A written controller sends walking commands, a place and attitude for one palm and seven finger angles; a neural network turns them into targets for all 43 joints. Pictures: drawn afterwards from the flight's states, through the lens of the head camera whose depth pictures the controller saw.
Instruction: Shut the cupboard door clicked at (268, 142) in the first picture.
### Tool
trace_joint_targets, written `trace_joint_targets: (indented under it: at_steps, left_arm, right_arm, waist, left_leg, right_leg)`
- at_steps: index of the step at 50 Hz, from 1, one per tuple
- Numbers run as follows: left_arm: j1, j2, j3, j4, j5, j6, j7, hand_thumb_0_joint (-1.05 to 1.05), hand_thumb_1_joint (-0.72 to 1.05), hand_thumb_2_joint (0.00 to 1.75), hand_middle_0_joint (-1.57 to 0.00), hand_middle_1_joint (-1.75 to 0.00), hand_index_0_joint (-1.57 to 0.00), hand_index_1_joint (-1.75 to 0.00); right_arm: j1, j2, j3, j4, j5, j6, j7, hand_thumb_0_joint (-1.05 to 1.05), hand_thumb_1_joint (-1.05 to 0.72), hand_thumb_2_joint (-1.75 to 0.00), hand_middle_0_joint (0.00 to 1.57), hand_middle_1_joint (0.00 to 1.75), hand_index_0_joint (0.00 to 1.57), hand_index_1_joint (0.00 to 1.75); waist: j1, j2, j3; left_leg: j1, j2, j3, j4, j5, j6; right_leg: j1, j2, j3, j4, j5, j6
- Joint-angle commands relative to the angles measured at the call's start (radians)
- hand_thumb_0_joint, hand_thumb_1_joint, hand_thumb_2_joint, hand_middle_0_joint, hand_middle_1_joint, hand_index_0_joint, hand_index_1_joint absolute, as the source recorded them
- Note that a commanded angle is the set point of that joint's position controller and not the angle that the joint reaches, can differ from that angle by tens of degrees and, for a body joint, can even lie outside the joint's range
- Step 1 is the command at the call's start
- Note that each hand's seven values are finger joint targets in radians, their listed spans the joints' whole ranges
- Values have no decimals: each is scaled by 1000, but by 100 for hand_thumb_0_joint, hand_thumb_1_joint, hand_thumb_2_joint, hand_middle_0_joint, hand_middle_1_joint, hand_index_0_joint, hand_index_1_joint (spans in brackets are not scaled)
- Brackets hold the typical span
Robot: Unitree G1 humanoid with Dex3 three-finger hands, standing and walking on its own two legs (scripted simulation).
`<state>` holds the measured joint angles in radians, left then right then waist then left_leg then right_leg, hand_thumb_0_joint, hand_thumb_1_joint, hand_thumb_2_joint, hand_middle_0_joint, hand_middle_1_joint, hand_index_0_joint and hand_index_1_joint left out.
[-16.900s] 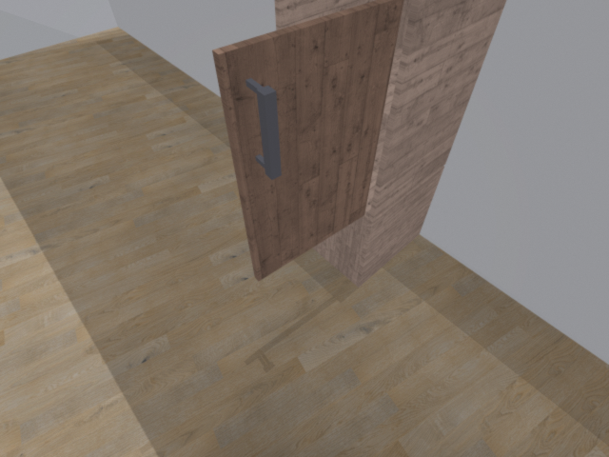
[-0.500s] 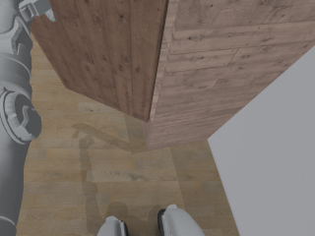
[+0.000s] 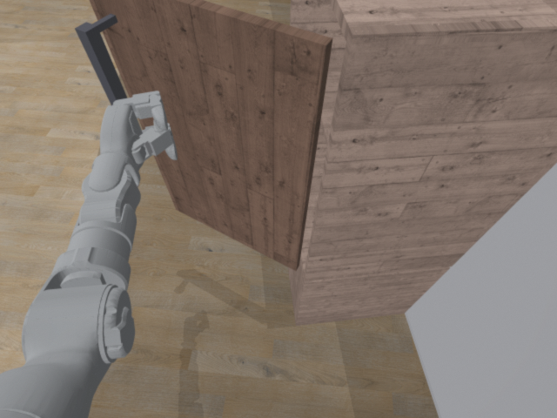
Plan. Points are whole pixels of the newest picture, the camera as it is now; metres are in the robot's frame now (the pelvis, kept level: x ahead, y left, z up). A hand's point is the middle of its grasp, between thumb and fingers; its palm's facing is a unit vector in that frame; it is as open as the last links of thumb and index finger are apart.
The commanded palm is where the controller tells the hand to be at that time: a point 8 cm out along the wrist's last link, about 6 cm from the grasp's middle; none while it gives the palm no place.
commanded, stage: pull the fist back off the door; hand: left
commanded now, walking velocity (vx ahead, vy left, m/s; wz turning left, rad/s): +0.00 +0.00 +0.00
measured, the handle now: (118, 72) +0.64 +0.23 +0.14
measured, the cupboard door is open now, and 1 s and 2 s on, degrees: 55 55 55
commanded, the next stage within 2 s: draw the hand back to the body in 0.12 s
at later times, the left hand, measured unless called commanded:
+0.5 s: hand (143, 166) +0.42 +0.15 +0.15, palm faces -0.02 -1.00 -0.01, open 3.1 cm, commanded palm +0.37 +0.20 +0.15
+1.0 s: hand (53, 268) +0.27 +0.21 +0.16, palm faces +0.29 -0.93 -0.21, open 3.2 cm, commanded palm +0.23 +0.25 +0.18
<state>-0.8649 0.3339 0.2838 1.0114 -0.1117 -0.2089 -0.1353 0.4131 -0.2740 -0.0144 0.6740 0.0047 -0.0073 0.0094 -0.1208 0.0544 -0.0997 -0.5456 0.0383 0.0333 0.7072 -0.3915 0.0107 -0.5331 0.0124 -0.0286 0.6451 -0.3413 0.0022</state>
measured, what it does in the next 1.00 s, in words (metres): stands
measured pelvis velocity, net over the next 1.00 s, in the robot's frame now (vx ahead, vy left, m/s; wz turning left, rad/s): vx -0.02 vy -0.01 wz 0.03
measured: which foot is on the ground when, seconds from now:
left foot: down 0.00-1.00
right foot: down 0.00-1.00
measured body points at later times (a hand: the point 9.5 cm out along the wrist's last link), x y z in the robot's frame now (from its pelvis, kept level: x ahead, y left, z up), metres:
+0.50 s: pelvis -0.02 -0.02 +0.01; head +0.01 -0.03 +0.45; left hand +0.41 +0.21 +0.15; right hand +0.01 -0.28 -0.12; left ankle -0.04 +0.11 -0.72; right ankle -0.02 -0.12 -0.72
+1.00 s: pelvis -0.02 -0.01 +0.02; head -0.03 -0.03 +0.47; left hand +0.25 +0.26 +0.17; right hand +0.19 -0.22 -0.05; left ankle -0.04 +0.11 -0.72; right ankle -0.02 -0.12 -0.72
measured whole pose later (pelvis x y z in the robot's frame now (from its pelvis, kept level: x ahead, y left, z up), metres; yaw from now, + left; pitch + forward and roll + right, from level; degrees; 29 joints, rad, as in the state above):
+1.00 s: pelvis -0.02 -0.01 +0.02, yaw +2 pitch -2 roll +0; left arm -0.05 0.28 0.17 0.08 -0.09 -0.04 0.04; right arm 0.14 -0.24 0.05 0.60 0.03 -0.04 -0.09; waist 0.05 0.05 0.00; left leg -0.13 0.01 0.02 0.42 -0.25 0.00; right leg -0.14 -0.01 -0.04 0.42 -0.24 -0.01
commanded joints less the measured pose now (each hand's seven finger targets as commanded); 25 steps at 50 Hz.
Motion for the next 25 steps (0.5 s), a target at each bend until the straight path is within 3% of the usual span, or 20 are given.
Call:
trace_joint_targets:
  at_steps: [1, 3, 5, 6, 9, 10, 11, 12, 15, 19, 20, 23, 25]
  left_arm:
    - [-514, 153, -12, -234, -24, -70, 9, 0, 90, 90, -130, -150, -130, -150]
    - [-500, 177, 3, -191, -16, -67, 12, 0, 90, 90, -130, -150, -130, -150]
    - [-575, 174, -20, -207, -6, -78, 15, 0, 90, 90, -130, -150, -130, -150]
    - [-578, 199, -2, -178, 0, -82, 18, 0, 90, 90, -130, -150, -130, -150]
    - [-603, 171, -26, -125, -11, -87, 9, 0, 90, 90, -130, -150, -130, -150]
    - [-601, 194, -11, -95, -16, -88, 5, 0, 90, 90, -130, -150, -130, -150]
    - [-611, 219, 3, -90, -13, -92, -2, 0, 90, 90, -130, -150, -130, -150]
    - [-623, 210, -11, -95, -12, -97, -9, 0, 90, 90, -130, -150, -130, -150]
    - [-451, 270, 64, -108, -27, -106, -34, 0, 90, 90, -130, -150, -130, -150]
    - [-275, 265, 68, -278, -58, -92, -84, 0, 90, 90, -130, -150, -130, -150]
    - [-226, 266, 68, -306, -74, -79, -90, 0, 90, 90, -130, -150, -130, -150]
    - [-135, 260, 79, -491, -112, -44, -104, 0, 90, 90, -130, -150, -130, -150]
    - [-106, 247, 50, -590, -122, -23, -109, 0, 90, 90, -130, -150, -130, -150]
  right_arm:
    - [100, -135, -44, -60, 13, -30, -14, 0, -90, -90, 20, 30, 20, 30]
    - [78, -134, -38, -67, 16, -28, -19, 0, -90, -90, 20, 30, 20, 30]
    - [65, -131, -35, -68, 16, -29, -25, 0, -90, -90, 20, 30, 20, 30]
    - [53, -131, -28, -66, 19, -31, -28, 0, -90, -90, 20, 30, 20, 30]
    - [33, -130, -21, -69, 20, -45, -32, 0, -90, -90, 20, 30, 20, 30]
    - [45, -137, -22, -63, 18, -46, -34, 0, -90, -90, 20, 30, 20, 30]
    - [39, -141, -19, -66, 21, -50, -36, 0, -90, -90, 20, 30, 20, 30]
    - [29, -137, -17, -70, 22, -53, -36, 0, -90, -90, 20, 30, 20, 30]
    - [35, -142, -21, -97, 21, -53, -35, 0, -90, -90, 20, 30, 20, 30]
    - [-15, -132, -21, -151, 38, -50, -39, 0, -90, -90, 20, 30, 20, 30]
    - [-18, -134, -24, -156, 43, -45, -42, 0, -90, -90, 20, 30, 20, 30]
    - [-61, -125, -23, -178, 51, -51, -51, 0, -90, -90, 20, 30, 20, 30]
    - [-84, -122, -21, -182, 57, -52, -63, 0, -90, -90, 20, 30, 20, 30]
  waist:
    - [-33, -21, -353]
    - [-22, -46, -324]
    - [-36, -22, -321]
    - [-30, -23, -307]
    - [-40, -44, -290]
    - [-47, -81, -288]
    - [-40, -76, -299]
    - [-40, -30, -306]
    - [22, -44, -403]
    - [70, -43, -405]
    - [65, -77, -391]
    - [91, -63, -363]
    - [82, -38, -307]
  left_leg:
    - [292, -23, -27, -33, 522, 13]
    - [242, -31, -21, -45, 451, 14]
    - [243, -38, -19, -45, 401, 17]
    - [227, -40, -23, -47, 373, 16]
    - [201, -45, -24, -52, 302, 15]
    - [190, -43, -28, -53, 286, 18]
    - [172, -45, -30, -56, 273, 17]
    - [174, -48, -25, -52, 267, 17]
    - [182, -51, -19, -54, 325, 18]
    - [184, -50, 2, -80, 362, 23]
    - [181, -48, 3, -90, 358, 26]
    - [213, -48, 10, -124, 346, 29]
    - [237, -45, 8, -147, 320, 33]
  right_leg:
    - [134, 28, -13, -23, 512, -12]
    - [156, 22, -9, -21, 497, -14]
    - [149, 13, -3, -21, 466, -14]
    - [142, 13, 0, -21, 447, -16]
    - [127, 11, 7, -29, 397, -15]
    - [133, 9, 7, -32, 383, -13]
    - [138, 8, 12, -28, 375, -14]
    - [132, 6, 18, -26, 373, -16]
    - [229, 5, 16, -9, 428, -20]
    - [313, 7, 17, -22, 497, -22]
    - [333, 7, 14, -33, 496, -17]
    - [363, 6, 16, -66, 494, -15]
    - [348, 4, 10, -89, 444, -14]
